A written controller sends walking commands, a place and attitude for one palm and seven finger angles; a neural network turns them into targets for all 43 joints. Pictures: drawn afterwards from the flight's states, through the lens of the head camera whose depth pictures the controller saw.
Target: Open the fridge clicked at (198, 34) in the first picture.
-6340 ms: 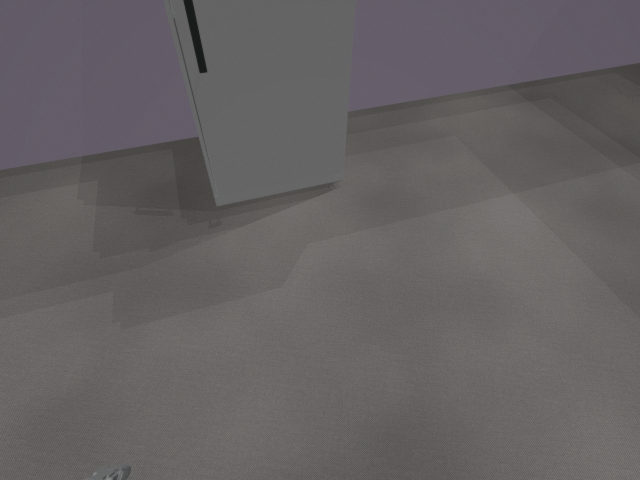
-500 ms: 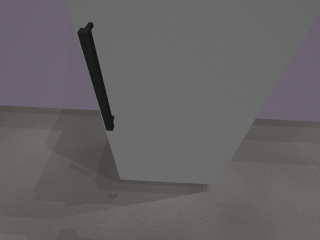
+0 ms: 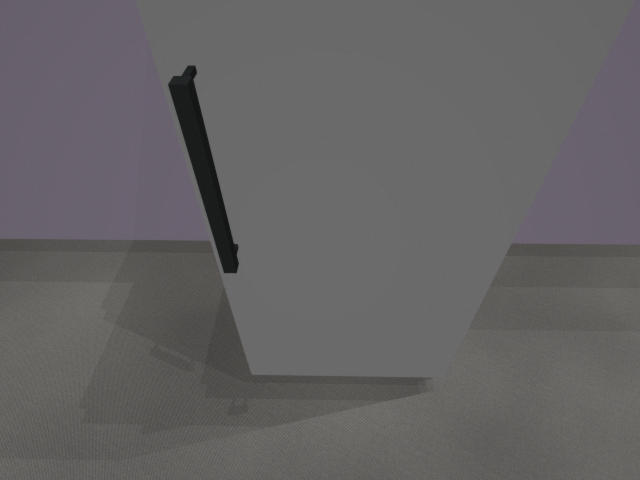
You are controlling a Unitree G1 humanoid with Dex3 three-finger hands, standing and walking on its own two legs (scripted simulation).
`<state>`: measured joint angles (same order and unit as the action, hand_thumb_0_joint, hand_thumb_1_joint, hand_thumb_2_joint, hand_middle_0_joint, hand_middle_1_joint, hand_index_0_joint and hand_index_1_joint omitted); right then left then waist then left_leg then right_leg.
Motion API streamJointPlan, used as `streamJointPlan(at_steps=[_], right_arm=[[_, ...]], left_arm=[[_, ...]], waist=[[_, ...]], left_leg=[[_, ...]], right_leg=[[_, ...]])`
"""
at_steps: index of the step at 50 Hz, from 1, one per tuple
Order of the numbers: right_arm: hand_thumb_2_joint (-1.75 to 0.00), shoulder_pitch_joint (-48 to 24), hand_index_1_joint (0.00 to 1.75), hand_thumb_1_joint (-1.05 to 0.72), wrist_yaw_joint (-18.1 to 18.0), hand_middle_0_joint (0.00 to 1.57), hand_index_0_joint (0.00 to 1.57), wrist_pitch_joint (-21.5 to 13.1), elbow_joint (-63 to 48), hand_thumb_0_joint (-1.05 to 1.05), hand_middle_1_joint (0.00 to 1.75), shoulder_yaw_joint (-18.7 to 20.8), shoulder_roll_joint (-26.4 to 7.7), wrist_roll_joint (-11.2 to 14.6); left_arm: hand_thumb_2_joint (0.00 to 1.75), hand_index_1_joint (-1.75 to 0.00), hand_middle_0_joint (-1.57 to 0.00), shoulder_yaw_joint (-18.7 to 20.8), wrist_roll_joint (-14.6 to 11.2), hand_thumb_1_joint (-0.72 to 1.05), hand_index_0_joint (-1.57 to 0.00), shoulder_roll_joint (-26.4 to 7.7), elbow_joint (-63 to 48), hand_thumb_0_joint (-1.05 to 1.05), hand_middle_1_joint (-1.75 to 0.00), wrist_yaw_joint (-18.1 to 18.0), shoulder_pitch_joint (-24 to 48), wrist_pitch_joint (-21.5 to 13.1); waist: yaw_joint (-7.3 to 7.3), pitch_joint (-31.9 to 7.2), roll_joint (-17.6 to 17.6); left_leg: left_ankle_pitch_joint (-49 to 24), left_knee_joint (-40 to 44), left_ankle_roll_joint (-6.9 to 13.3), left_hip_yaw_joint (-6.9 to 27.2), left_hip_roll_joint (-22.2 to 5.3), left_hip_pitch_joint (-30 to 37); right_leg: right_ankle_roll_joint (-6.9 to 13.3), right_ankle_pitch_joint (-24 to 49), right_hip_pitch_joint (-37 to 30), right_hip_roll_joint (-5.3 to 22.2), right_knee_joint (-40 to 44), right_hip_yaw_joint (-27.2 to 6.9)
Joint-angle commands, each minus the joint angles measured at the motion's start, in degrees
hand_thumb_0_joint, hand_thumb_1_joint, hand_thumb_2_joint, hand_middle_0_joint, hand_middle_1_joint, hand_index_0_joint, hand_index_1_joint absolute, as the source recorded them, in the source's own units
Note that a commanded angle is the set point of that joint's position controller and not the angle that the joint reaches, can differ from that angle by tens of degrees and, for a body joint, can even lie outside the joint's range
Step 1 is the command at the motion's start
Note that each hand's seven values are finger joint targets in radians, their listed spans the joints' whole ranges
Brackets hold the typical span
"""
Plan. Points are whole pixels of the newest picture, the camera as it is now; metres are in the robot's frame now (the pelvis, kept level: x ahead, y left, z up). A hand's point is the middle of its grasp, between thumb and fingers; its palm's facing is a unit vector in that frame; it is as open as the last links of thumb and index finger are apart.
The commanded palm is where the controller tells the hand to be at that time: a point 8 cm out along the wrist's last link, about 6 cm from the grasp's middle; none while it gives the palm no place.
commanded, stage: come to a stop and stand still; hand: left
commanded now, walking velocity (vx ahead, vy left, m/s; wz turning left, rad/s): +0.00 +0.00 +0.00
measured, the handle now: (214, 186) +0.53 +0.20 +0.09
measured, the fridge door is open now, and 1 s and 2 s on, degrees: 0 0 0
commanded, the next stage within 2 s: look again from close up in 0.28 s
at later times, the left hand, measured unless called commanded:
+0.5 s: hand out of the picture +0.04 +0.18 -0.17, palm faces +0.02 -0.98 -0.20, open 7.4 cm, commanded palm none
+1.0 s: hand out of the picture +0.06 +0.18 -0.17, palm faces +0.03 -0.98 -0.22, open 7.4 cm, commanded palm none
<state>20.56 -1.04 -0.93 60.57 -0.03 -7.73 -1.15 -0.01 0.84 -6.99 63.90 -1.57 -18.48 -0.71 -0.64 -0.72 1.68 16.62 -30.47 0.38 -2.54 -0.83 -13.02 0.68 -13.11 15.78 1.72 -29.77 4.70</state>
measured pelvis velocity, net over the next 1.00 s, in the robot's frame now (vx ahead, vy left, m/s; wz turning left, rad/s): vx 0.04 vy -0.01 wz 0.00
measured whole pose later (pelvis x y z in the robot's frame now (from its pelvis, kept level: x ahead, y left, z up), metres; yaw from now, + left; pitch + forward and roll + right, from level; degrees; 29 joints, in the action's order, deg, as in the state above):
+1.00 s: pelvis +0.04 -0.01 +0.01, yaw +0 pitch -1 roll +0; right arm 13.0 -1.5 -1.5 64.4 -0.9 -10.1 -0.9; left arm 0.3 0.6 -10.4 63.3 -1.3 -13.1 -1.2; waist 0.5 2.3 0.1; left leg 15.9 -23.4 -0.4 -2.5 -0.9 -6.5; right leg 0.9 -14.0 10.5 1.3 -25.5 4.8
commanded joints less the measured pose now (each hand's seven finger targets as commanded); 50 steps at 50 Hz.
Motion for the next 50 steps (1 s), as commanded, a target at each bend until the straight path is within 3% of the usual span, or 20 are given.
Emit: streamJointPlan(at_steps=[1, 2, 4, 7, 23, 32, 35, 50], right_arm=[[-0.90, 1.71, 0.30, -0.90, -0.33, 0.20, 0.20, -1.23, -2.81, 0.00, 0.30, 0.50, -5.87, 0.15], [-0.90, 1.85, 0.30, -0.90, -0.35, 0.20, 0.20, -1.23, -2.74, 0.00, 0.30, 0.45, -6.01, 0.19], [-0.90, 1.68, 0.30, -0.90, -0.37, 0.20, 0.20, -1.47, -2.11, 0.00, 0.30, 0.29, -6.17, 0.19], [-0.90, 1.65, 0.30, -0.90, -0.36, 0.20, 0.20, -1.42, -1.42, 0.00, 0.30, 0.18, -6.47, 0.22], [-0.90, -1.72, 0.30, -0.90, -0.64, 0.20, 0.20, -1.58, 1.03, 0.00, 0.30, 0.31, -7.70, 0.35], [-0.90, -3.62, 0.30, -0.90, -0.60, 0.20, 0.20, -1.16, 1.54, 0.00, 0.30, 0.33, -8.33, 0.36], [-0.90, -3.98, 0.30, -0.90, -0.63, 0.20, 0.20, -1.34, 1.57, 0.00, 0.30, 0.38, -8.66, 0.33], [-0.90, -4.74, 0.30, -0.90, -0.76, 0.20, 0.20, -1.27, 2.06, 0.00, 0.30, 0.34, -9.06, 0.33]], left_arm=[[0.90, -0.30, -0.20, 0.61, 0.00, 0.90, -0.20, -5.68, -2.96, 0.00, -0.30, -0.34, -2.32, -1.04], [0.90, -0.30, -0.20, 0.67, -0.01, 0.90, -0.20, -5.77, -3.13, 0.00, -0.30, -0.32, -2.31, -1.04], [0.90, -0.30, -0.20, 0.70, 0.01, 0.90, -0.20, -6.16, -3.22, 0.00, -0.30, -0.40, -1.96, -1.11], [0.90, -0.30, -0.20, 0.68, -0.13, 0.90, -0.20, -6.66, -3.30, 0.00, -0.30, -0.38, -1.57, -1.18], [0.90, -0.30, -0.20, 1.14, -0.07, 0.90, -0.20, -9.11, -2.77, 0.00, -0.30, -0.38, 0.79, -1.37], [0.90, -0.30, -0.20, 1.04, -0.14, 0.90, -0.20, -9.81, -2.52, 0.00, -0.30, -0.30, 1.72, -1.29], [0.90, -0.30, -0.20, 1.21, -0.08, 0.90, -0.20, -10.24, -2.67, 0.00, -0.30, -0.33, 1.87, -1.42], [0.90, -0.30, -0.20, 1.48, -0.14, 0.90, -0.20, -10.91, -2.88, 0.00, -0.30, -0.32, 2.62, -1.31]], waist=[[1.15, 7.58, -0.19], [1.04, 7.40, -1.26], [1.15, 7.01, -0.15], [0.94, 6.35, -2.34], [0.86, 2.76, -1.20], [0.75, 3.21, -2.03], [0.89, 2.43, -1.11], [1.15, 2.18, -1.59]], left_leg=[[4.84, 13.57, 1.97, 7.86, -5.21, -9.06], [4.30, 13.59, 1.95, 7.65, -5.06, -8.60], [1.07, 13.64, 2.04, 7.49, -5.11, -7.24], [-1.17, 12.78, 1.85, 6.35, -4.69, -5.10], [-11.92, 10.59, 1.36, 4.55, -5.01, 1.11], [-10.04, 10.86, 0.93, 4.13, -4.92, 1.74], [-12.58, 10.59, 0.95, 4.14, -5.07, 2.32], [-13.71, 11.08, 0.74, 4.10, -5.44, 2.94]], right_leg=[[1.57, -3.43, -2.90, 3.41, 5.48, -5.40], [1.55, -3.18, -2.99, 3.44, 5.72, -5.76], [1.50, -0.59, -3.80, 3.83, 5.48, -5.41], [1.43, 0.08, -3.82, 4.32, 6.33, -5.87], [1.59, 10.03, -7.10, 5.35, 6.12, -5.78], [1.67, 9.37, -6.80, 5.69, 7.58, -6.52], [1.76, 12.39, -7.83, 5.88, 7.12, -6.28], [1.85, 13.64, -8.98, 5.87, 7.58, -6.07]])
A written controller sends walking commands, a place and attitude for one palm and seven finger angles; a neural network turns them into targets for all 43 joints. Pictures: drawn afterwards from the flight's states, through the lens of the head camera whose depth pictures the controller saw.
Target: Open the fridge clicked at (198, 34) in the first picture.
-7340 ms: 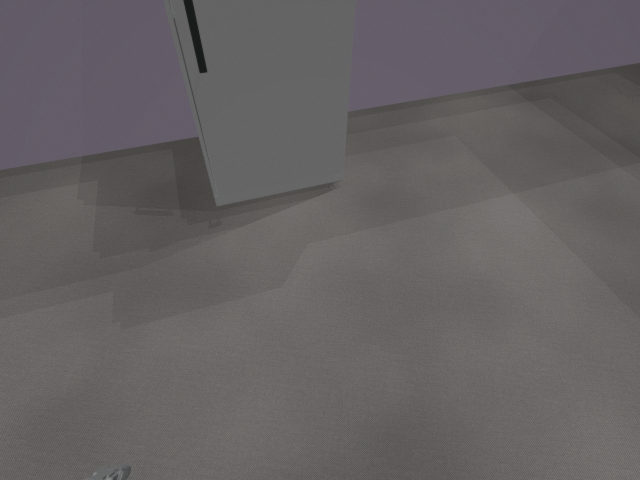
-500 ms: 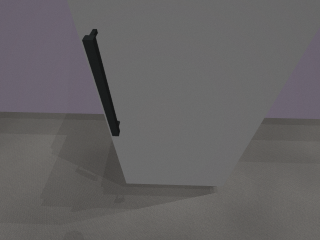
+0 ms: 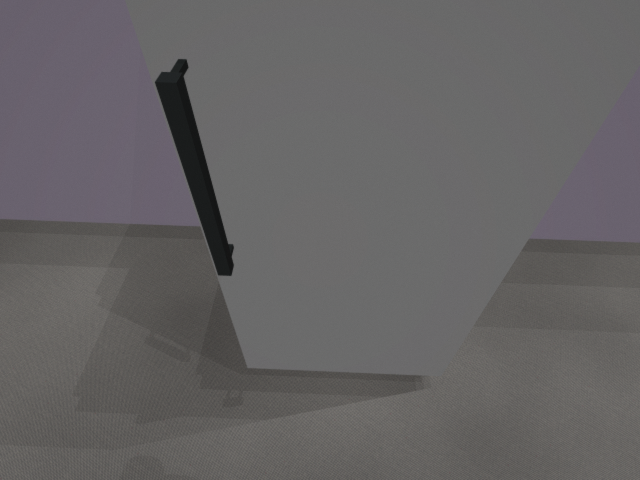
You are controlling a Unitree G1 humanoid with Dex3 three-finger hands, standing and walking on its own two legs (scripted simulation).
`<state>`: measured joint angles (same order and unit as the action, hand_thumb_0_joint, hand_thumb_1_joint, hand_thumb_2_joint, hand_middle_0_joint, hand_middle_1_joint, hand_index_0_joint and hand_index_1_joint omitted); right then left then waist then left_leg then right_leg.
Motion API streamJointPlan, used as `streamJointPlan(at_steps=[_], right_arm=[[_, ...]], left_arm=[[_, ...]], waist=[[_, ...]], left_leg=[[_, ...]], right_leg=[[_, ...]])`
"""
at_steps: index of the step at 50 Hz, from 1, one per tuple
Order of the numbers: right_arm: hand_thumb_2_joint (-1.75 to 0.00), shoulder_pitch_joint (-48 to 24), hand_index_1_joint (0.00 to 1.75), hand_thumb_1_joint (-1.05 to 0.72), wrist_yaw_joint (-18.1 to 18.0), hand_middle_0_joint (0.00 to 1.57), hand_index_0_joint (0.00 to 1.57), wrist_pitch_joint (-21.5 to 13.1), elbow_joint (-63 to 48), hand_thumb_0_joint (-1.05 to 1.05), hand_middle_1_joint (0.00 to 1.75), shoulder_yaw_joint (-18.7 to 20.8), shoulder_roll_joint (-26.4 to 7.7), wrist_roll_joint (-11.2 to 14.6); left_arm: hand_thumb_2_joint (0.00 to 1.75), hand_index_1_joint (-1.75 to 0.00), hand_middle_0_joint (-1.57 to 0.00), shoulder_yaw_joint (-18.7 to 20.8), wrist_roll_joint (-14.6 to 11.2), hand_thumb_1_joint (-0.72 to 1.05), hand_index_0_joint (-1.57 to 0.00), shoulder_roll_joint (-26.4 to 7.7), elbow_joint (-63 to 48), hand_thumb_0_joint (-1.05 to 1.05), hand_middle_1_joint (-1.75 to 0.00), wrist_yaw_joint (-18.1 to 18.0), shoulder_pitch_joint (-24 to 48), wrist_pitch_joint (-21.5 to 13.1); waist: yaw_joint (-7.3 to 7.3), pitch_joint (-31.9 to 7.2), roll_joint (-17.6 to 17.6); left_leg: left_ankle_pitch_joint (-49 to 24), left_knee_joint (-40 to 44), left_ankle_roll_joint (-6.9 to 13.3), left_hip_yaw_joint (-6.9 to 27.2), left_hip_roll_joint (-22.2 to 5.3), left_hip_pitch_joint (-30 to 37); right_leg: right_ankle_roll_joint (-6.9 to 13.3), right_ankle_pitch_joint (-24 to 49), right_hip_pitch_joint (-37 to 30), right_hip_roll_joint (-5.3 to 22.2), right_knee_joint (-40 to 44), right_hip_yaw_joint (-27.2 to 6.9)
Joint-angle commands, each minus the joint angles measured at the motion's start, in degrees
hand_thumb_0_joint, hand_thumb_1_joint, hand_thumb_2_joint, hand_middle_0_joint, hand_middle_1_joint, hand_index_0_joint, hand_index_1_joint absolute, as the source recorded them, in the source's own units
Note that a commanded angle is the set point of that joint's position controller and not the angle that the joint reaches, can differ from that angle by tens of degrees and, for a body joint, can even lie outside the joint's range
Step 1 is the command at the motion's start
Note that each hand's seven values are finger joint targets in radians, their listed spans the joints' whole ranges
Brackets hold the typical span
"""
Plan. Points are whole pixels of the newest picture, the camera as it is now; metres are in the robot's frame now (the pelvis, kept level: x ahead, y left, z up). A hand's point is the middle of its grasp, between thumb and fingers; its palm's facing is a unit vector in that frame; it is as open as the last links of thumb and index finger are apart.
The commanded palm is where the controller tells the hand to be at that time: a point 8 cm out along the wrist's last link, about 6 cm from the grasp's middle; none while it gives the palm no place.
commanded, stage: look again from close up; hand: left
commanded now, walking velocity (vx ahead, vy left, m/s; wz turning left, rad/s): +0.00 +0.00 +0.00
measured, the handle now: (207, 187) +0.49 +0.21 +0.08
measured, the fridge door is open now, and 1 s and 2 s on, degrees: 0 0 0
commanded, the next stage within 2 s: raise the hand to about handle height in 0.12 s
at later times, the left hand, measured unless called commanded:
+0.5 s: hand (180, 418) +0.19 +0.18 -0.01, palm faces +0.06 -1.00 -0.03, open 7.9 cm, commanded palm +0.11 +0.25 -0.05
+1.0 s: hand (142, 425) +0.18 +0.23 -0.02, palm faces +0.04 -1.00 -0.05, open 10.7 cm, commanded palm +0.14 +0.28 -0.01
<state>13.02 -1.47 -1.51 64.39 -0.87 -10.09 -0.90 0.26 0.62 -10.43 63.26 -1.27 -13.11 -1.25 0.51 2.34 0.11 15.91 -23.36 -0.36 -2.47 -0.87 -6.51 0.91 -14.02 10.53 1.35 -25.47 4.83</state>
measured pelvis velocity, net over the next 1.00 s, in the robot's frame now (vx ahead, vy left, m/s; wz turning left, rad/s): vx -0.04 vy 0.01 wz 0.01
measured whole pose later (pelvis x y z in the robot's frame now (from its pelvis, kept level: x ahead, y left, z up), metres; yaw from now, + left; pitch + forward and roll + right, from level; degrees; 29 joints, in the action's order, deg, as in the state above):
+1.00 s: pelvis -0.04 +0.01 -0.07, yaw +1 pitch +12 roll -2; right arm 15.2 -3.4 -13.2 32.9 -2.3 -10.1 1.7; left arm 15.5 -18.2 -15.7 1.8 18.7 -20.1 -17.7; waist -0.3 -5.9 1.4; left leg 29.1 -59.8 0.2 0.4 -2.1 -42.6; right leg 1.1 -24.3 43.5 1.9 -56.1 6.5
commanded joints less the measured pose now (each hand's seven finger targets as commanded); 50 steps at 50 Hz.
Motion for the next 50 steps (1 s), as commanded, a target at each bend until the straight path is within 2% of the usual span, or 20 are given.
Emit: streamJointPlan(at_steps=[1, 10, 11, 12, 13, 14, 15, 16, 17, 18, 21, 23, 25, 28, 29, 32, 33, 36, 43, 50], right_arm=[[-0.90, 2.84, 0.30, -0.90, -0.31, 0.20, 0.20, -0.66, -1.65, 0.00, 0.30, 1.12, -6.73, 0.08], [-0.90, 2.96, 0.30, -0.90, -0.28, 0.20, 0.20, -0.55, -1.33, 0.00, 0.30, 1.16, -6.63, 0.03], [-0.90, -0.72, 0.30, -0.90, 0.15, 0.20, 0.20, -0.87, -4.77, 0.00, 0.30, 1.64, -6.59, 0.75], [-0.90, 0.08, 0.30, -0.90, -2.18, 0.20, 0.20, -9.41, -24.44, 0.00, 0.30, 3.07, -15.01, 3.55], [-0.90, -3.44, 0.30, -0.90, -4.22, 0.20, 0.20, -13.49, -22.69, 0.00, 0.30, 1.19, -9.57, 3.24], [-0.90, -3.14, 0.30, -0.90, -3.91, 0.20, 0.20, -15.66, -24.79, 0.00, 0.30, 1.73, -7.81, 2.72], [-0.90, -2.00, 0.30, -0.90, -3.79, 0.20, 0.20, -16.26, -22.54, 0.00, 0.30, 2.71, -9.86, 3.33], [-0.90, -3.22, 0.30, -0.90, -3.37, 0.20, 0.20, -16.86, -25.74, 0.00, 0.30, 3.73, -11.08, 2.94], [-0.90, -2.38, 0.30, -0.90, -2.93, 0.20, 0.20, -17.23, -26.10, 0.00, 0.30, 4.93, -11.48, 2.05], [-0.90, -3.25, 0.30, -0.90, -2.05, 0.20, 0.20, -17.72, -28.20, 0.00, 0.30, 5.50, -10.94, 1.65], [-0.90, -5.77, 0.30, -0.90, 0.68, 0.20, 0.20, -18.04, -32.43, 0.00, 0.30, 6.56, -10.41, 1.19], [-0.90, -6.47, 0.30, -0.90, 2.29, 0.20, 0.20, -18.07, -35.96, 0.00, 0.30, 7.18, -11.34, 1.60], [-0.90, -7.95, 0.30, -0.90, 2.01, 0.20, 0.20, -17.17, -40.71, 0.00, 0.30, 7.04, -11.72, 2.40], [-0.90, -7.63, 0.30, -0.90, 0.21, 0.20, 0.20, -16.19, -44.70, 0.00, 0.30, 6.54, -11.61, 2.95], [-0.90, -5.90, 0.30, -0.90, -0.06, 0.20, 0.20, -16.06, -45.05, 0.00, 0.30, 6.54, -11.18, 2.82], [-0.90, -3.31, 0.30, -0.90, -0.89, 0.20, 0.20, -15.59, -44.04, 0.00, 0.30, 5.67, -10.38, 2.20], [-0.90, -2.55, 0.30, -0.90, -1.28, 0.20, 0.20, -15.46, -43.55, 0.00, 0.30, 5.12, -10.96, 1.73], [-0.90, -1.88, 0.30, -0.90, -2.26, 0.20, 0.20, -15.48, -41.52, 0.00, 0.30, 4.62, -11.11, 2.13], [-0.90, -3.90, 0.30, -0.90, -3.22, 0.20, 0.20, -15.04, -41.91, 0.00, 0.30, 3.63, -10.57, 3.33], [-0.90, -2.49, 0.30, -0.90, -2.58, 0.20, 0.20, -15.84, -41.17, 0.00, 0.30, 3.47, -10.53, 2.77]], left_arm=[[0.90, -0.30, -0.20, 1.17, 0.07, 0.90, -0.20, -7.54, -2.31, 0.00, -0.30, -0.59, -2.60, -0.75], [0.90, -0.30, -0.20, 1.19, 0.02, 0.90, -0.20, -7.65, -2.28, 0.00, -0.30, -0.56, -2.77, -0.74], [0.90, -0.30, -0.20, 0.82, 0.36, 0.90, -0.20, -6.47, 0.41, 0.00, -0.30, -3.09, -8.97, -1.49], [0.89, -0.32, -0.20, 11.07, -11.10, 0.88, -0.20, -20.62, -86.64, 0.00, -0.32, -2.15, 36.08, -14.57], [0.88, -0.33, -0.20, 15.22, -8.06, 0.85, -0.20, -25.05, -81.36, 0.00, -0.33, -4.98, 23.07, -14.25], [0.87, -0.34, -0.21, 2.74, -9.06, 0.83, -0.21, -3.49, -67.32, 0.00, -0.34, -3.89, -5.68, -7.51], [0.86, -0.36, -0.21, 5.67, -10.73, 0.81, -0.21, -2.13, -61.12, 0.00, -0.36, -3.82, -4.60, -6.43], [0.85, -0.37, -0.21, 6.48, -11.26, 0.78, -0.21, -3.28, -62.05, 0.00, -0.37, -2.33, -0.81, -9.62], [0.84, -0.39, -0.21, 9.45, -11.65, 0.76, -0.21, -3.86, -56.73, 0.00, -0.39, -0.33, -4.92, -13.60], [0.83, -0.40, -0.21, 10.17, -12.10, 0.74, -0.21, -1.65, -51.79, 0.00, -0.40, 2.50, -14.18, -17.64], [0.80, -0.45, -0.22, 11.24, -15.26, 0.67, -0.22, 0.36, -47.41, 0.00, -0.45, 13.24, -24.14, -31.87], [0.78, -0.48, -0.22, 13.74, -15.91, 0.62, -0.22, -4.04, -46.72, 0.00, -0.48, 21.11, -22.94, -38.88], [0.76, -0.51, -0.22, 16.75, -18.36, 0.57, -0.22, -7.18, -52.74, 0.00, -0.51, 24.44, -20.42, -37.32], [0.73, -0.55, -0.23, 18.24, -21.62, 0.50, -0.23, -9.29, -65.01, 0.00, -0.55, 23.45, -10.63, -32.90], [0.72, -0.57, -0.23, 18.98, -21.21, 0.48, -0.23, -10.31, -70.99, 0.00, -0.57, 21.85, -8.84, -32.70], [0.69, -0.62, -0.24, 14.57, -17.88, 0.41, -0.24, -8.69, -82.14, 0.00, -0.62, 17.59, -4.69, -33.42], [0.68, -0.63, -0.24, 13.04, -17.16, 0.39, -0.24, -9.32, -84.38, 0.00, -0.63, 17.29, -0.92, -33.43], [0.65, -0.68, -0.24, 12.10, -16.06, 0.32, -0.24, -9.34, -79.85, 0.00, -0.68, 18.04, -2.01, -31.57], [0.58, -0.78, -0.25, 19.42, -19.88, 0.15, -0.25, -13.03, -70.96, 0.00, -0.78, 21.48, -7.63, -19.75], [0.51, -0.88, -0.27, 20.69, -20.02, -0.01, -0.27, -12.98, -72.19, 0.00, -0.88, 18.93, -6.53, -21.48]], waist=[[-0.03, -0.49, 0.38], [0.07, -0.55, 0.69], [1.65, -0.52, -2.63], [-4.24, -27.42, 9.59], [-1.12, -20.58, 14.03], [-0.01, -15.80, 11.26], [-2.20, -9.28, 3.56], [-3.16, -1.97, -1.68], [-2.79, -1.78, -6.80], [0.34, -1.57, -7.41], [3.17, -7.18, -13.05], [3.11, -9.56, -5.73], [4.17, -15.55, -4.44], [2.88, -18.12, -1.06], [2.51, -21.20, 2.02], [-0.69, -21.63, 5.60], [-2.41, -20.56, 4.94], [-3.74, -17.98, 4.52], [0.68, -21.15, 1.95], [0.70, -19.14, 1.17]], left_leg=[[-12.40, 4.17, 1.42, 4.11, -5.32, -3.91], [-11.75, 4.23, 1.32, 4.02, -5.27, -3.61], [-13.91, -8.08, -0.10, 0.93, -5.91, -6.66], [-19.20, -0.28, 1.57, 1.84, 1.30, 6.05], [-18.31, -0.76, 1.13, -0.64, 0.33, 7.00], [-20.54, 0.35, 0.97, 0.86, -0.22, 1.22], [-16.45, -2.59, 0.56, 2.29, 0.27, -3.69], [-11.25, -5.00, 0.83, 3.24, 0.36, -8.94], [-7.02, -7.91, 0.66, 2.82, 0.77, -13.38], [-5.89, -10.43, 0.12, 2.45, 1.39, -17.68], [-1.44, -20.99, -0.83, 1.08, 2.15, -30.95], [-0.32, -27.03, -0.83, 0.65, 2.90, -35.09], [1.66, -29.32, 0.09, -0.75, 3.56, -38.47], [5.14, -31.46, 0.94, 0.24, 3.18, -39.82], [3.69, -31.64, 1.17, 0.72, 2.55, -37.74], [0.77, -32.19, 1.81, 2.44, 1.22, -34.06], [0.41, -32.80, 2.05, 3.50, 0.73, -33.91], [3.32, -32.98, 1.89, 4.11, 0.57, -35.61], [1.05, -27.75, 1.41, 4.63, 1.20, -34.52], [-0.84, -24.87, 1.02, 4.65, 0.94, -32.53]], right_leg=[[1.63, 13.94, -3.64, 6.22, 3.40, -6.27], [1.73, 13.08, -3.56, 6.24, 4.00, -6.25], [0.00, 37.84, -2.71, 9.47, 1.99, -9.12], [1.20, 28.40, -8.52, 3.34, -1.48, -5.79], [1.40, 16.26, -4.85, 0.63, -3.13, -5.61], [1.32, 8.93, -1.62, -0.51, -3.66, -0.65], [0.43, 8.06, 3.58, -0.38, -2.90, 0.63], [-0.31, 5.13, 9.44, -0.38, -3.16, 1.04], [-0.59, 0.52, 13.72, -0.56, -4.54, 1.45], [-0.07, -0.44, 14.47, -0.56, -7.43, 1.57], [0.14, -1.72, 19.69, -0.37, -18.36, -0.59], [1.10, -1.21, 21.82, 0.74, -22.78, -4.26], [0.54, -4.53, 20.90, 1.45, -23.82, -6.63], [-0.03, -13.38, 23.77, 0.85, -23.35, -8.77], [0.05, -11.74, 23.70, 0.52, -24.29, -8.28], [0.45, -5.31, 26.62, -0.63, -26.34, -5.46], [0.64, -4.00, 28.90, -1.27, -27.79, -4.27], [0.28, -7.01, 30.60, -1.33, -26.32, -3.68], [0.14, -6.02, 21.10, -1.37, -22.94, -2.53], [0.06, -4.41, 20.78, -1.28, -22.19, -1.06]])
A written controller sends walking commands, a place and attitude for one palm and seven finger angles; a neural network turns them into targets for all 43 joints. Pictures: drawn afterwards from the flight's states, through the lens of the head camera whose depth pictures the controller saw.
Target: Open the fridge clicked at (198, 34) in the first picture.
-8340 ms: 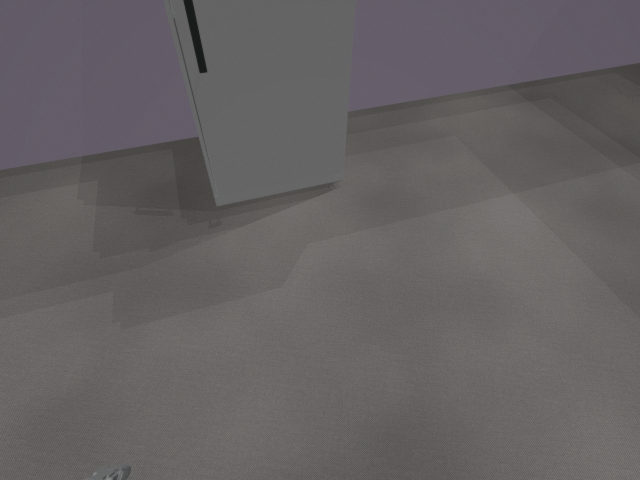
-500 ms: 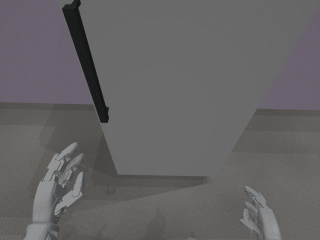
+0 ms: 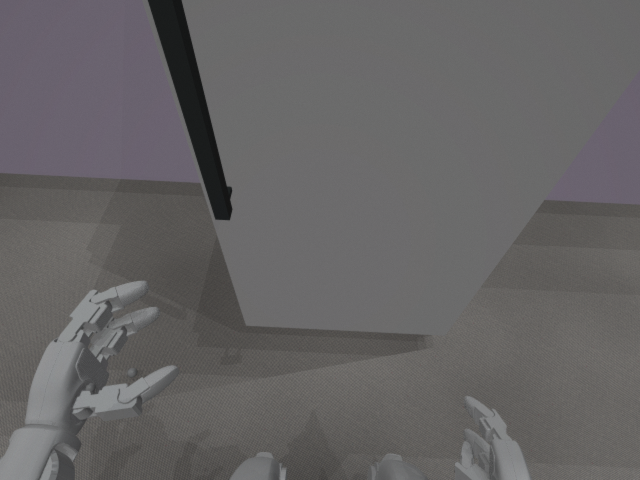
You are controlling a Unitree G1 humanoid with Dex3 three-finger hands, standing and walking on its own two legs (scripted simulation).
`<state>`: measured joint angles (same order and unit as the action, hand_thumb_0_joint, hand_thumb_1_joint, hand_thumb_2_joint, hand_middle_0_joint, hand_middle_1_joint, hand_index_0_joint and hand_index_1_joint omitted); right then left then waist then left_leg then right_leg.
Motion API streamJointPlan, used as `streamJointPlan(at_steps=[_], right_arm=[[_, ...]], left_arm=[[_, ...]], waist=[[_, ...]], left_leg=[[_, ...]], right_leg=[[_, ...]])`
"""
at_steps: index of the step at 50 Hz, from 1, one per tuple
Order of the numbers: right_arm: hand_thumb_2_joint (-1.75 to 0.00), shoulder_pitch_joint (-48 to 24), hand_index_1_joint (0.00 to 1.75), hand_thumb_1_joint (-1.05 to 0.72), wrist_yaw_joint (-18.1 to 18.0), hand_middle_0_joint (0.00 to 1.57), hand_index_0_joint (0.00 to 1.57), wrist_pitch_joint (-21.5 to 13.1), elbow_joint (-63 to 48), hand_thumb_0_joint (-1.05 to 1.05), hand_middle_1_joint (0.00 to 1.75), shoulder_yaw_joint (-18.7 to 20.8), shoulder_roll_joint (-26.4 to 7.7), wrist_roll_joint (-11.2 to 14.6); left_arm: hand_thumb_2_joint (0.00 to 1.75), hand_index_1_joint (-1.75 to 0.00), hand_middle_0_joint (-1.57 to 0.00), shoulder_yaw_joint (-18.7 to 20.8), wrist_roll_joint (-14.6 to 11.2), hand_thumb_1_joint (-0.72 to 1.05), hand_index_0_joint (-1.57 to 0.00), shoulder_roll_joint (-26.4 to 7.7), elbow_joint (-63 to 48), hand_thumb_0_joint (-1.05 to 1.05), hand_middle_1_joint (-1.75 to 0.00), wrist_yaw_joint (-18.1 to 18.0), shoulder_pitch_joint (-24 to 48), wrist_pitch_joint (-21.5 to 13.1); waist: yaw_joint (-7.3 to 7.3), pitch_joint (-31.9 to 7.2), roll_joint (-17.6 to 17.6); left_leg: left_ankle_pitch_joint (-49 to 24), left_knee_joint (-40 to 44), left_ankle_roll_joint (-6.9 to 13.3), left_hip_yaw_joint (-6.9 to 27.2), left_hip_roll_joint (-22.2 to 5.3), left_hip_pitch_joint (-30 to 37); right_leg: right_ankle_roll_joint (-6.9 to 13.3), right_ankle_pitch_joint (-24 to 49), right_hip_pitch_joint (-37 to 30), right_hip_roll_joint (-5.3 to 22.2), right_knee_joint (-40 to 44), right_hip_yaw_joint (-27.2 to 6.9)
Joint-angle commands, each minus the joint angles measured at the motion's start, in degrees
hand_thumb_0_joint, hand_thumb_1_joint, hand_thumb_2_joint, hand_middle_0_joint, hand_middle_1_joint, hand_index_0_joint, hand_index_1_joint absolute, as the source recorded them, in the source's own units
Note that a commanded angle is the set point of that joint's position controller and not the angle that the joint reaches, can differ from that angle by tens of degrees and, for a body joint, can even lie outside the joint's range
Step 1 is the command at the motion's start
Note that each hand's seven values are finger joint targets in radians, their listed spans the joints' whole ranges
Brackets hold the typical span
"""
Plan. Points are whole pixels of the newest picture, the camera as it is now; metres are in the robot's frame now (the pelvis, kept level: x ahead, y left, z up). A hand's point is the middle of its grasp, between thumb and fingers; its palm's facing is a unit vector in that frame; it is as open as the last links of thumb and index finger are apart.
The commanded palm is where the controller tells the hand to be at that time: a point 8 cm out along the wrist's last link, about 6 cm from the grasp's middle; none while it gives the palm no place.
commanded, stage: raise the hand to about handle height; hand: left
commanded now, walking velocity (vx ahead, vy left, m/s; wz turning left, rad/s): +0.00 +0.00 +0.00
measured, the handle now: (202, 113) +0.54 +0.19 +0.15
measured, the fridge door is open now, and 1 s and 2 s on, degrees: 0 0 0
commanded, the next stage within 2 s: move the hooked fingers beside the handle in 1.32 s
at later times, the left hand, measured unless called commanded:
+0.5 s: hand (88, 325) +0.26 +0.26 +0.09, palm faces +0.06 -1.00 -0.06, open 13.5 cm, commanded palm +0.23 +0.31 +0.10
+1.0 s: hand (72, 274) +0.30 +0.28 +0.12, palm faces +0.04 -1.00 -0.03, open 14.0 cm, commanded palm +0.26 +0.32 +0.12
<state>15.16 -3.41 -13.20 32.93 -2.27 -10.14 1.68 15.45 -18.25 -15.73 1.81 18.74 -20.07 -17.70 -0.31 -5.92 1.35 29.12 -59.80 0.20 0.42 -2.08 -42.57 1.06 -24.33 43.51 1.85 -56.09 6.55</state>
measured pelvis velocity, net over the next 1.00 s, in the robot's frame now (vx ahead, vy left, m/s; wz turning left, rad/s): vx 0.02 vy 0.01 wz -0.01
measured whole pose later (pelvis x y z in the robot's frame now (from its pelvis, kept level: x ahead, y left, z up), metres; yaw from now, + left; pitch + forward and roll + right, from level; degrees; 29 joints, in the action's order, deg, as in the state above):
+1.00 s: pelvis +0.02 +0.01 +0.04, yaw +0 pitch +7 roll -1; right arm 16.5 -5.2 -13.7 33.4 -2.0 -16.1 2.5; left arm 25.4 -20.9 -23.3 19.0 28.6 -0.7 -11.0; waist 0.5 -3.9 1.5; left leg 24.4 -45.1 0.7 -0.9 -1.4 -27.8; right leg 0.3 -19.8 29.3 1.6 -42.1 5.4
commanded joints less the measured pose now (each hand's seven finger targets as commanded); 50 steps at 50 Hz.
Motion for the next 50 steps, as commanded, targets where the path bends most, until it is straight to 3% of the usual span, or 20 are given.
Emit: streamJointPlan(at_steps=[1, 3, 5, 7, 8, 10, 14, 16, 21, 26, 33, 34, 36, 40, 43, 45, 46, 48, 50], right_arm=[[-0.90, -4.13, 0.30, -0.90, -0.57, 0.20, 0.20, -4.39, -9.72, 0.00, 0.30, 4.83, -10.74, 0.23], [-0.90, -3.80, 0.30, -0.90, -0.60, 0.20, 0.20, -4.80, -9.59, 0.00, 0.30, 4.65, -11.36, 0.14], [-0.90, -2.78, 0.30, -0.90, -0.86, 0.20, 0.20, -4.99, -9.35, 0.00, 0.30, 5.05, -11.71, 0.39], [-0.90, -2.67, 0.30, -0.90, -1.02, 0.20, 0.20, -5.19, -9.24, 0.00, 0.30, 4.86, -11.90, 0.62], [-0.90, -2.48, 0.30, -0.90, -1.15, 0.20, 0.20, -5.11, -9.21, 0.00, 0.30, 4.70, -12.16, 0.53], [-0.90, -2.03, 0.30, -0.90, -1.33, 0.20, 0.20, -5.22, -9.04, 0.00, 0.30, 4.80, -12.24, 0.69], [-0.90, -1.95, 0.30, -0.90, -1.21, 0.20, 0.20, -5.17, -8.83, 0.00, 0.30, 4.35, -12.28, 0.62], [-0.90, -1.88, 0.30, -0.90, -1.31, 0.20, 0.20, -4.92, -8.83, 0.00, 0.30, 4.37, -12.47, 0.81], [-0.90, -1.92, 0.30, -0.90, -1.71, 0.20, 0.20, -4.45, -9.18, 0.00, 0.30, 3.86, -12.95, 0.92], [-0.90, -1.96, 0.30, -0.90, -2.14, 0.20, 0.20, -4.39, -8.84, 0.00, 0.30, 3.34, -13.00, 0.95], [-0.90, -2.26, 0.30, -0.90, -2.57, 0.20, 0.20, -4.09, -8.15, 0.00, 0.30, 2.89, -13.37, 0.91], [-0.90, -2.09, 0.30, -0.90, -2.64, 0.20, 0.20, -3.97, -8.11, 0.00, 0.30, 2.94, -13.33, 0.99], [-0.90, -2.10, 0.30, -0.90, -2.86, 0.20, 0.20, -3.85, -8.03, 0.00, 0.30, 2.96, -13.42, 0.99], [-0.90, -1.90, 0.30, -0.90, -2.99, 0.20, 0.20, -3.68, -7.82, 0.00, 0.30, 2.93, -13.53, 1.09], [-0.90, -1.62, 0.30, -0.90, -2.80, 0.20, 0.20, -3.83, -7.85, 0.00, 0.30, 2.98, -13.71, 0.95], [-0.90, -1.37, 0.30, -0.90, -2.45, 0.20, 0.20, -3.81, -7.90, 0.00, 0.30, 3.27, -13.68, 1.02], [-0.90, -1.40, 0.30, -0.90, -2.31, 0.20, 0.20, -3.76, -7.92, 0.00, 0.30, 3.34, -13.69, 1.08], [-0.90, -1.22, 0.30, -0.90, -2.20, 0.20, 0.20, -3.61, -8.07, 0.00, 0.30, 3.50, -13.93, 0.88], [-0.90, -1.29, 0.30, -0.90, -2.19, 0.20, 0.20, -3.42, -8.18, 0.00, 0.30, 3.49, -13.80, 0.95]], left_arm=[[0.50, -0.90, -0.27, 4.24, -0.91, -0.03, -0.27, -6.96, -10.73, 0.00, -0.90, -0.91, 0.74, -5.53], [0.48, -0.93, -0.27, 4.27, -0.91, -0.08, -0.27, -8.11, -10.09, 0.00, -0.93, -0.35, 3.06, -5.94], [0.46, -0.96, -0.27, 5.82, -0.97, -0.13, -0.27, -9.46, -10.12, 0.00, -0.96, 0.23, 2.95, -6.20], [0.44, -0.99, -0.28, 5.71, -1.13, -0.17, -0.28, -9.67, -10.49, 0.00, -0.99, 0.59, 4.54, -6.15], [0.43, -1.00, -0.28, 6.48, -1.39, -0.20, -0.28, -10.81, -10.11, 0.00, -1.00, 0.75, 6.00, -5.78], [0.41, -1.03, -0.28, 7.73, -1.54, -0.24, -0.28, -11.88, -10.96, 0.00, -1.03, 0.90, 6.25, -5.79], [0.37, -1.10, -0.29, 7.41, -1.71, -0.34, -0.29, -11.90, -11.03, 0.00, -1.10, 1.16, 8.08, -4.52], [0.35, -1.12, -0.29, 7.77, -2.06, -0.38, -0.29, -11.95, -9.25, 0.00, -1.12, 1.47, 8.91, -3.53], [0.30, -1.20, -0.30, 9.58, -2.59, -0.50, -0.30, -14.27, -6.11, 0.00, -1.20, 3.44, 12.63, -1.01], [0.30, -1.20, -0.30, 10.45, -2.96, -0.50, -0.30, -16.09, -4.55, 0.00, -1.20, 5.25, 18.72, 0.54], [0.30, -1.20, -0.30, 13.11, -3.75, -0.50, -0.30, -19.34, 0.63, 0.00, -1.20, 7.45, 24.74, 2.17], [0.30, -1.20, -0.30, 13.80, -3.69, -0.50, -0.30, -20.22, 0.86, 0.00, -1.20, 7.78, 25.55, 2.39], [0.30, -1.20, -0.30, 14.27, -3.92, -0.50, -0.30, -20.61, 2.63, 0.00, -1.20, 8.29, 26.70, 2.91], [0.30, -1.20, -0.30, 15.34, -3.87, -0.50, -0.30, -22.61, 4.12, 0.00, -1.20, 9.29, 30.19, 3.30], [0.30, -1.20, -0.30, 14.64, -4.04, -0.50, -0.30, -21.37, 6.22, 0.00, -1.20, 9.64, 28.51, 3.55], [0.30, -1.20, -0.30, 14.42, -3.97, -0.50, -0.30, -20.75, 6.65, 0.00, -1.20, 9.96, 27.33, 3.59], [0.30, -1.20, -0.30, 14.37, -3.98, -0.50, -0.30, -20.78, 6.09, 0.00, -1.20, 9.86, 27.59, 3.50], [0.30, -1.20, -0.30, 15.24, -4.03, -0.50, -0.30, -21.61, 6.69, 0.00, -1.20, 9.66, 27.23, 3.56], [0.30, -1.20, -0.30, 15.51, -4.13, -0.50, -0.30, -21.69, 6.04, 0.00, -1.20, 9.46, 28.39, 3.16]], waist=[[0.92, -10.25, -0.03], [0.75, -8.54, 0.88], [0.86, -10.78, 0.17], [0.66, -9.79, 1.51], [0.73, -9.00, 1.72], [1.23, -11.29, 3.24], [1.02, -10.66, 5.24], [0.71, -9.08, 3.64], [0.88, -9.40, 2.98], [0.79, -9.91, 4.50], [1.26, -9.18, 3.63], [1.16, -10.53, 3.92], [1.03, -9.55, 1.95], [1.24, -10.45, 4.40], [1.67, -9.42, 2.48], [1.76, -9.96, 3.12], [1.65, -9.87, 3.95], [1.78, -9.34, 1.31], [1.66, -10.04, 1.95]], left_leg=[[-13.75, 11.82, 0.53, 1.71, 2.13, 4.09], [-13.35, 12.38, 0.45, 1.98, 2.17, 4.17], [-14.17, 12.66, 0.51, 1.54, 2.15, 5.59], [-13.61, 13.52, 0.42, 1.62, 2.17, 6.22], [-14.25, 13.68, 0.44, 1.86, 2.18, 6.34], [-16.42, 14.29, 0.28, 1.75, 2.08, 8.62], [-20.59, 15.09, -0.06, 1.89, 1.98, 11.15], [-19.65, 15.69, -0.10, 1.90, 1.93, 11.17], [-19.98, 16.90, 0.04, 1.77, 1.93, 12.49], [-22.11, 17.79, 0.02, 1.75, 2.00, 14.90], [-22.86, 19.38, 0.16, 1.70, 2.12, 15.90], [-23.15, 19.59, 0.26, 1.45, 2.12, 16.87], [-21.97, 20.06, 0.42, 1.36, 2.17, 16.25], [-22.84, 20.87, 0.50, 1.07, 2.21, 17.82], [-25.13, 21.24, 0.51, 1.38, 2.07, 17.86], [-25.99, 21.44, 0.39, 1.12, 2.12, 18.48], [-25.15, 21.48, 0.40, 0.92, 2.17, 18.63], [-24.85, 21.40, 0.58, 0.83, 2.11, 17.70], [-23.80, 21.61, 0.54, 0.56, 2.29, 17.54]], right_leg=[[-0.16, 5.75, -11.30, -1.83, 8.62, -2.55], [0.23, 5.34, -11.03, -1.85, 8.76, -2.42], [-0.01, 6.41, -12.21, -1.71, 9.33, -2.75], [0.02, 5.74, -12.04, -1.65, 9.86, -2.51], [0.32, 6.48, -12.41, -1.89, 9.82, -2.50], [0.35, 8.68, -13.88, -1.83, 9.81, -2.33], [0.43, 13.07, -14.99, -2.04, 10.22, -1.88], [0.20, 12.75, -14.82, -2.07, 11.14, -1.67], [0.20, 14.14, -16.84, -2.13, 12.71, -1.93], [0.30, 16.50, -18.45, -2.23, 13.86, -2.13], [0.62, 17.66, -21.29, -2.19, 15.68, -2.51], [0.47, 18.12, -21.68, -2.09, 15.99, -2.72], [0.21, 17.46, -21.82, -1.97, 16.82, -2.83], [0.39, 18.26, -23.03, -1.87, 17.53, -3.19], [0.66, 19.99, -23.71, -2.06, 17.56, -2.86], [0.44, 20.87, -23.43, -1.92, 17.46, -2.75], [0.38, 20.18, -22.92, -1.86, 17.73, -2.84], [0.49, 20.10, -23.67, -1.94, 17.86, -2.94], [0.27, 19.67, -23.80, -1.83, 17.97, -3.20]])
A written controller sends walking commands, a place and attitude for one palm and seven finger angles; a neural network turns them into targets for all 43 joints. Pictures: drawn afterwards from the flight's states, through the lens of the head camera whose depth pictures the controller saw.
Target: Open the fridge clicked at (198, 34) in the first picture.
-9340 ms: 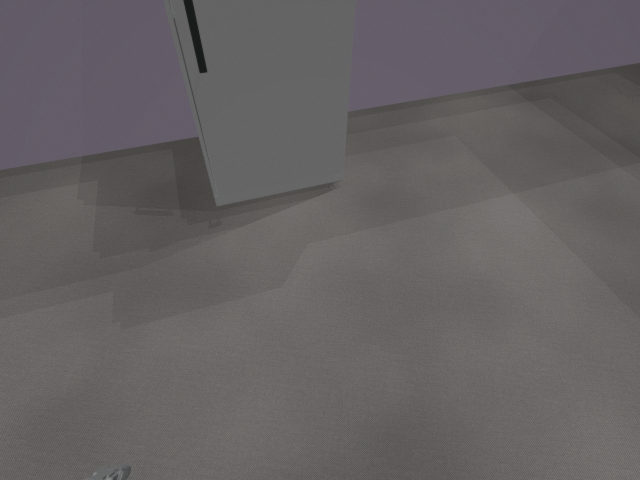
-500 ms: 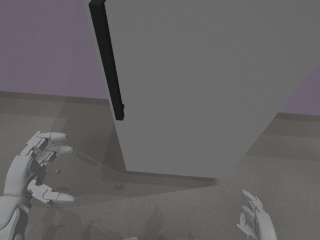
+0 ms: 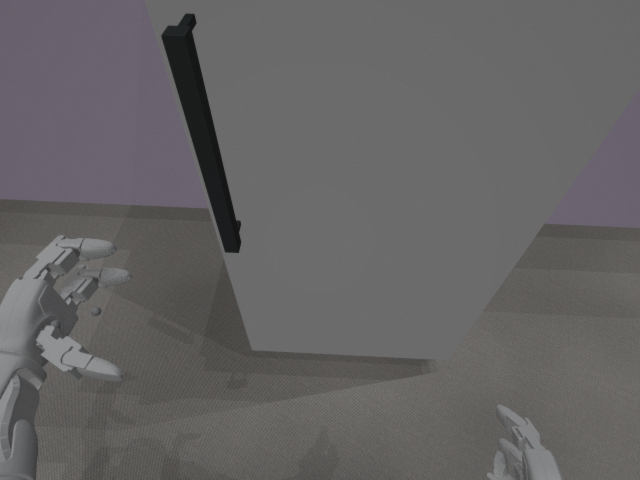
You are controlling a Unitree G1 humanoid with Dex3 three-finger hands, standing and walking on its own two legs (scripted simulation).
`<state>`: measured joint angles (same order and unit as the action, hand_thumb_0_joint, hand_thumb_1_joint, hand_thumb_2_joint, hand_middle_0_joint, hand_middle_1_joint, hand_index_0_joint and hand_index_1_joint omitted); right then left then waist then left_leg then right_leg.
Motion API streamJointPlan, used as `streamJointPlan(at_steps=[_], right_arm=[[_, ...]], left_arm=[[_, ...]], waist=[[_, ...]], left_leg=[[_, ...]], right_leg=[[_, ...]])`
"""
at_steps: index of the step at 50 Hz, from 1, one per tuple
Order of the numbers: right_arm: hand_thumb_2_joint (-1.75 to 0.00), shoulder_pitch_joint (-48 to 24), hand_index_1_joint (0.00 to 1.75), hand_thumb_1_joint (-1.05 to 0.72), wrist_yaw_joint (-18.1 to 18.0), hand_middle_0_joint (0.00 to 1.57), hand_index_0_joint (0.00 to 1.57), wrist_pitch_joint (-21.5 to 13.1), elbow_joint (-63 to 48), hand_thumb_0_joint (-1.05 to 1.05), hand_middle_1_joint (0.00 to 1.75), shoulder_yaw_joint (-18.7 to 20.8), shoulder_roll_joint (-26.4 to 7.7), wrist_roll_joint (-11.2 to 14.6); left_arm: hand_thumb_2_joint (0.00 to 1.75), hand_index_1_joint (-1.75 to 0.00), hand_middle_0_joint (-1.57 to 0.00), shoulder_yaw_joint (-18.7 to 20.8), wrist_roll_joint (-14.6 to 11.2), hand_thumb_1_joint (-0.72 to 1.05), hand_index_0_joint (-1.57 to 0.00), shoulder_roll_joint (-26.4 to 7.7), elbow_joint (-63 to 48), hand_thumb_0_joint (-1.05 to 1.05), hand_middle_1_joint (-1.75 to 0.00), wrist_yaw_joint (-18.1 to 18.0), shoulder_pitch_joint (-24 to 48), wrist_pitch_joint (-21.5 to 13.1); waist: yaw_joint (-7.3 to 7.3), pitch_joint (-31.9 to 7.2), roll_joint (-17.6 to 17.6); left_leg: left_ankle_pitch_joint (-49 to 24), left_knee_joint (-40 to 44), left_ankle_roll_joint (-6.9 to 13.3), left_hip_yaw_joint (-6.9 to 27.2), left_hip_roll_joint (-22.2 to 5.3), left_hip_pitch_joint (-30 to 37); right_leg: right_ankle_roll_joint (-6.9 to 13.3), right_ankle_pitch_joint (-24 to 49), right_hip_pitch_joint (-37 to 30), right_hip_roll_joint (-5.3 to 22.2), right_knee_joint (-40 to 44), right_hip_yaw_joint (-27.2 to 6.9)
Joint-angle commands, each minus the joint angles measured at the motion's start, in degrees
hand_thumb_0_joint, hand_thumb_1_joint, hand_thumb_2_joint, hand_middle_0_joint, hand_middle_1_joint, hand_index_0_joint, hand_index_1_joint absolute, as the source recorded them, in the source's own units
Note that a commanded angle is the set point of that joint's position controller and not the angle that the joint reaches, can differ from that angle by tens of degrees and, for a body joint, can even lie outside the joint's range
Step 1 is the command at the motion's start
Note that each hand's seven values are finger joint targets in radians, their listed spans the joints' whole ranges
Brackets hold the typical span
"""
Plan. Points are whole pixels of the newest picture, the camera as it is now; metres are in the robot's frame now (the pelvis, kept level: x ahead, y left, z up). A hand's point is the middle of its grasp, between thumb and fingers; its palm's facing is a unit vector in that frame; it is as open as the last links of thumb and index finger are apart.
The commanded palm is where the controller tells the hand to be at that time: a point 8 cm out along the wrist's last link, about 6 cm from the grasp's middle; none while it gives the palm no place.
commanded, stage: raise the hand to about handle height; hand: left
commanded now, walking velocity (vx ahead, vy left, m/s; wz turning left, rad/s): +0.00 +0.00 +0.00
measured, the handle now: (215, 157) +0.51 +0.19 +0.11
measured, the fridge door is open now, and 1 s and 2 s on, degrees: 0 0 0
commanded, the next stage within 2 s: move the hooked fingers beside the handle in 0.32 s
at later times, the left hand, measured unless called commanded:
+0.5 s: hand (94, 320) +0.26 +0.27 +0.08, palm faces +0.06 -1.00 -0.02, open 14.0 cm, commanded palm +0.25 +0.32 +0.09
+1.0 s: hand (125, 272) +0.33 +0.27 +0.08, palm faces +0.04 -1.00 -0.01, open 14.0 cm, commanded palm +0.31 +0.31 +0.08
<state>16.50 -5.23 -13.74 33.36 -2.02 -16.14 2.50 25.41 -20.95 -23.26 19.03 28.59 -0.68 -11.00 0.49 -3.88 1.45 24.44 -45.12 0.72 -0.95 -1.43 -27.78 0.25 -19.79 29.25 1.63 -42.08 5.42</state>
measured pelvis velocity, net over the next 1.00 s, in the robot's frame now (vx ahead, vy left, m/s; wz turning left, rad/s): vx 0.00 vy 0.00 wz -0.01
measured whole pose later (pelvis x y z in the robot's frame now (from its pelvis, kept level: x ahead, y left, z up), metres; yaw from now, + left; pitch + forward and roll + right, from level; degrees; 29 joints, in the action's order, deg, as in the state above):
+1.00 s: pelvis +0.00 +0.00 +0.00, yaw -1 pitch +9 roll -1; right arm 18.8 -5.3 -9.6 34.0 -2.1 -15.8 2.4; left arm 25.8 -17.7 -24.5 33.1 26.9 12.8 -13.7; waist -1.2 -3.9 0.9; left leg 24.3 -45.7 0.8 -1.6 -1.6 -30.8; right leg 0.3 -19.4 32.7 1.4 -42.8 4.6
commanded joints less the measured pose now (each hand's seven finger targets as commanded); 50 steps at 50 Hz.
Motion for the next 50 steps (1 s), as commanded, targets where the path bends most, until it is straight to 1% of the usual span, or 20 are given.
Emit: streamJointPlan(at_steps=[1, 10, 13, 17, 18, 21, 24, 27, 28, 29, 32, 34, 36, 38, 39, 42, 43, 44, 48, 50], right_arm=[[-0.90, -2.68, 0.30, -0.90, -0.42, 0.20, 0.20, -2.84, -8.60, 0.00, 0.30, 3.24, -7.78, 0.12], [-0.90, -2.89, 0.30, -0.90, -0.91, 0.20, 0.20, -2.91, -8.07, 0.00, 0.30, 3.10, -7.37, 0.14], [-0.90, -2.76, 0.30, -0.90, -1.09, 0.20, 0.20, -2.91, -7.94, 0.00, 0.30, 3.03, -7.65, 0.06], [-0.90, -3.27, 0.30, -0.90, -1.07, 0.20, 0.20, -3.01, -8.15, 0.00, 0.30, 2.90, -7.55, 0.24], [-0.90, -3.15, 0.30, -0.90, -1.06, 0.20, 0.20, -2.96, -8.09, 0.00, 0.30, 2.88, -7.66, 0.15], [-0.90, -3.27, 0.30, -0.90, -1.10, 0.20, 0.20, -2.98, -8.29, 0.00, 0.30, 2.93, -7.50, 0.29], [-0.90, -3.26, 0.30, -0.90, -1.51, 0.20, 0.20, -2.74, -7.62, 0.00, 0.30, 2.68, -7.64, 0.23], [-0.90, -2.77, 0.30, -0.90, -2.14, 0.20, 0.20, -2.75, -7.04, 0.00, 0.30, 2.55, -7.67, 0.38], [-0.90, -2.31, 0.30, -0.90, -2.28, 0.20, 0.20, -2.55, -6.69, 0.00, 0.30, 2.51, -7.92, 0.26], [-0.90, -1.91, 0.30, -0.90, -2.39, 0.20, 0.20, -2.29, -6.33, 0.00, 0.30, 2.58, -8.08, 0.34], [-0.90, -1.82, 0.30, -0.90, -2.37, 0.20, 0.20, -2.13, -6.39, 0.00, 0.30, 2.53, -7.80, 0.35], [-0.90, -1.00, 0.30, -0.90, -1.98, 0.20, 0.20, -1.72, -6.62, 0.00, 0.30, 2.68, -7.93, 0.03], [-0.90, -0.89, 0.30, -0.90, -1.52, 0.20, 0.20, -1.33, -7.00, 0.00, 0.30, 2.74, -7.68, 0.05], [-0.90, -0.26, 0.30, -0.90, -1.18, 0.20, 0.20, -0.72, -7.05, 0.00, 0.30, 2.73, -8.13, 0.04], [-0.90, -0.41, 0.30, -0.90, -0.98, 0.20, 0.20, -0.41, -7.14, 0.00, 0.30, 2.75, -8.05, 0.09], [-0.90, 0.32, 0.30, -0.90, -0.60, 0.20, 0.20, 0.38, -7.51, 0.00, 0.30, 3.23, -8.11, 0.04], [-0.90, 0.63, 0.30, -0.90, -0.51, 0.20, 0.20, 0.64, -7.69, 0.00, 0.30, 3.20, -8.33, -0.24], [-0.90, 0.90, 0.30, -0.90, -0.42, 0.20, 0.20, 0.90, -7.76, 0.00, 0.30, 3.27, -8.11, -0.12], [-0.90, 1.77, 0.30, -0.90, -0.72, 0.20, 0.20, 1.75, -6.70, 0.00, 0.30, 3.39, -8.31, -0.02], [-0.90, 2.33, 0.30, -0.90, -0.85, 0.20, 0.20, 2.09, -6.24, 0.00, 0.30, 3.58, -8.25, 0.07]], left_arm=[[0.30, -1.20, -0.30, 5.91, -1.37, -0.50, -0.30, -14.42, -10.99, 0.00, -1.20, -0.69, 9.24, -3.72], [0.30, -1.20, -0.30, 5.16, -0.80, -0.50, -0.30, -14.30, -12.27, 0.00, -1.20, -0.89, 10.48, -5.30], [0.30, -1.20, -0.30, 4.91, -0.97, -0.50, -0.30, -14.20, -11.43, 0.00, -1.20, -0.69, 10.79, -5.01], [0.30, -1.20, -0.30, 4.95, -1.17, -0.50, -0.30, -13.93, -10.34, 0.00, -1.20, -0.31, 10.78, -4.50], [0.30, -1.20, -0.30, 4.58, -1.07, -0.50, -0.30, -13.95, -10.05, 0.00, -1.20, -0.19, 10.92, -4.38], [0.30, -1.20, -0.30, 4.36, -1.32, -0.50, -0.30, -13.24, -9.69, 0.00, -1.20, 0.08, 11.15, -4.25], [0.30, -1.20, -0.30, 4.18, -0.72, -0.50, -0.30, -14.88, -9.78, 0.00, -1.20, -0.26, 18.09, -4.74], [0.30, -1.20, -0.30, 1.91, 0.21, -0.50, -0.30, -13.45, -6.96, 0.00, -1.20, -0.66, 22.27, -4.95], [0.30, -1.20, -0.30, 1.55, 0.33, -0.50, -0.30, -13.82, -5.81, 0.00, -1.20, -0.55, 24.30, -4.87], [0.30, -1.20, -0.30, 2.91, 0.71, -0.50, -0.30, -15.81, -4.13, 0.00, -1.20, -0.61, 25.87, -4.78], [0.30, -1.20, -0.30, 1.62, 1.61, -0.50, -0.30, -15.39, -2.77, 0.00, -1.20, -0.65, 28.32, -5.12], [0.30, -1.20, -0.30, 4.07, 1.64, -0.50, -0.30, -17.81, -2.39, 0.00, -1.20, -0.82, 26.88, -5.38], [0.30, -1.20, -0.30, 3.15, 1.44, -0.50, -0.30, -15.81, -0.90, 0.00, -1.20, -0.98, 25.04, -5.13], [0.30, -1.20, -0.30, 3.70, 1.35, -0.50, -0.30, -16.35, 1.93, 0.00, -1.20, -1.22, 24.27, -4.68], [0.30, -1.20, -0.30, 3.94, 1.41, -0.50, -0.30, -16.46, 2.27, 0.00, -1.20, -1.39, 25.23, -4.53], [0.30, -1.20, -0.30, 4.98, 1.83, -0.50, -0.30, -17.46, 1.22, 0.00, -1.20, -2.13, 25.27, -4.90], [0.30, -1.20, -0.30, 6.23, 1.70, -0.50, -0.30, -18.91, 0.93, 0.00, -1.20, -2.18, 25.04, -5.31], [0.30, -1.20, -0.30, 5.95, 1.94, -0.50, -0.30, -18.56, 0.15, 0.00, -1.20, -2.10, 25.30, -5.69], [0.30, -1.20, -0.30, 3.61, 1.94, -0.50, -0.30, -16.92, 2.13, 0.00, -1.20, -1.78, 30.37, -6.55], [0.30, -1.20, -0.30, 3.29, 2.31, -0.50, -0.30, -16.86, 2.88, 0.00, -1.20, -1.45, 31.41, -6.86]], waist=[[0.88, -11.69, 2.09], [0.40, -12.15, 4.66], [0.36, -11.07, 2.51], [0.49, -10.93, 3.23], [0.31, -10.31, 1.94], [0.14, -10.73, 1.37], [-0.66, -10.40, 4.02], [-1.57, -9.91, 3.50], [-1.76, -9.91, 2.82], [-2.01, -10.32, 1.81], [-1.67, -12.58, 5.09], [-0.63, -15.89, 3.66], [-0.31, -15.63, 3.85], [-0.13, -13.77, 1.35], [-0.25, -13.66, 2.03], [-0.16, -15.43, 2.90], [0.43, -16.20, 1.94], [-0.02, -17.48, 2.79], [-1.87, -14.66, 2.25], [-2.02, -15.69, 4.00]], left_leg=[[-18.55, 7.08, 0.02, 1.99, 1.65, 2.58], [-17.70, 7.18, 0.12, 1.82, 1.60, 3.84], [-17.76, 7.31, 0.11, 2.16, 1.45, 3.31], [-16.11, 7.45, 0.05, 2.11, 1.67, 2.72], [-16.04, 7.28, 0.22, 2.07, 1.53, 2.57], [-15.09, 7.24, 0.18, 2.09, 1.68, 2.33], [-13.10, 7.13, 0.14, 2.16, 1.65, 2.55], [-11.92, 7.29, 0.10, 2.56, 1.63, 2.65], [-11.77, 6.93, 0.15, 2.45, 1.56, 2.27], [-11.19, 6.88, 0.24, 2.48, 1.56, 1.85], [-12.13, 7.01, 0.04, 2.60, 1.70, 2.90], [-16.36, 6.51, 0.06, 2.52, 1.64, 3.18], [-18.39, 6.48, -0.20, 2.25, 1.54, 2.80], [-18.44, 6.56, -0.20, 2.38, 1.41, 1.26], [-17.99, 6.66, -0.19, 1.98, 1.43, 0.89], [-18.34, 6.59, -0.17, 1.58, 1.53, 1.12], [-19.86, 6.28, -0.09, 1.74, 1.47, 0.71], [-20.92, 6.19, 0.02, 1.41, 1.47, 1.38], [-18.97, 5.90, 0.13, 1.57, 1.29, 0.97], [-19.01, 5.98, 0.03, 1.66, 1.34, 2.04]], right_leg=[[1.13, 14.43, -9.19, -1.57, 4.03, -2.05], [1.20, 13.69, -9.29, -1.63, 4.43, -2.60], [1.29, 13.57, -8.95, -1.81, 4.36, -2.22], [1.12, 12.33, -8.54, -1.57, 4.61, -2.38], [1.26, 12.10, -8.65, -1.67, 4.76, -2.48], [0.97, 11.45, -8.23, -1.63, 4.82, -2.58], [1.14, 9.12, -6.87, -1.62, 4.92, -2.94], [1.07, 7.74, -5.19, -1.58, 4.72, -2.62], [1.16, 7.62, -5.30, -1.61, 4.68, -2.83], [0.98, 7.15, -5.23, -1.56, 4.95, -3.07], [1.20, 7.83, -5.40, -1.29, 4.31, -2.98], [1.35, 12.20, -8.33, -1.46, 3.45, -2.98], [1.25, 14.54, -8.28, -1.47, 2.95, -2.59], [1.35, 14.49, -7.97, -1.76, 2.92, -2.34], [1.19, 14.82, -8.07, -1.65, 3.01, -2.61], [1.06, 15.22, -8.39, -1.59, 2.85, -2.80], [1.36, 16.77, -10.26, -1.74, 2.43, -2.94], [1.17, 18.05, -10.47, -1.83, 2.33, -3.12], [1.17, 16.35, -7.70, -2.07, 2.65, -3.03], [1.11, 15.89, -6.65, -2.09, 2.67, -2.99]])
